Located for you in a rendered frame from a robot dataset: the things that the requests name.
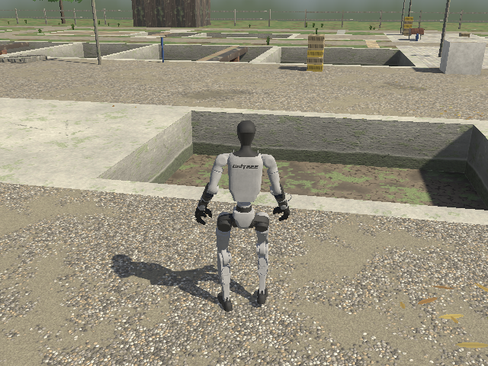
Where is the left robot upper arm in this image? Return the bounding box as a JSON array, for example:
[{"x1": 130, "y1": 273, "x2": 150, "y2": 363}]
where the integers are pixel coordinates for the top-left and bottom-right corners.
[{"x1": 207, "y1": 153, "x2": 230, "y2": 194}]

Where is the right robot hand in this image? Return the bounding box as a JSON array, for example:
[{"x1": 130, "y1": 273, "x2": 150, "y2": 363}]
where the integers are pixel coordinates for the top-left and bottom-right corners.
[{"x1": 273, "y1": 206, "x2": 290, "y2": 221}]

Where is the robot left forearm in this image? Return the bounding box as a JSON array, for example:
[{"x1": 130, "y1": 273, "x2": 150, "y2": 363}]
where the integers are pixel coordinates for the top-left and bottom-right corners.
[{"x1": 197, "y1": 182, "x2": 214, "y2": 210}]

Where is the left robot thigh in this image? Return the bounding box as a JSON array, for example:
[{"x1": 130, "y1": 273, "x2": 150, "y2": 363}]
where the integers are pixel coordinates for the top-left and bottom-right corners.
[{"x1": 216, "y1": 212, "x2": 233, "y2": 265}]

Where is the left robot hand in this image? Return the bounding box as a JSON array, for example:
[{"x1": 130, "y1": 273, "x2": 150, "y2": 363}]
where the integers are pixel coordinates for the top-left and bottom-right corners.
[{"x1": 195, "y1": 208, "x2": 212, "y2": 225}]

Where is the right robot upper arm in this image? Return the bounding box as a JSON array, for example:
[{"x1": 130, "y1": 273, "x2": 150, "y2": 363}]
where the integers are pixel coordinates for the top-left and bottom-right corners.
[{"x1": 262, "y1": 154, "x2": 282, "y2": 195}]

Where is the robot right forearm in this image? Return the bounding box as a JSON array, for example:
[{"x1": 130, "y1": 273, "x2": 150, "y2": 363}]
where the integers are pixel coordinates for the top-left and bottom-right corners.
[{"x1": 274, "y1": 184, "x2": 288, "y2": 210}]

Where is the humanoid robot torso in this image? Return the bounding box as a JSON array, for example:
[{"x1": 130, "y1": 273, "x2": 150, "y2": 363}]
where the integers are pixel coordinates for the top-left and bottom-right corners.
[{"x1": 227, "y1": 150, "x2": 263, "y2": 229}]

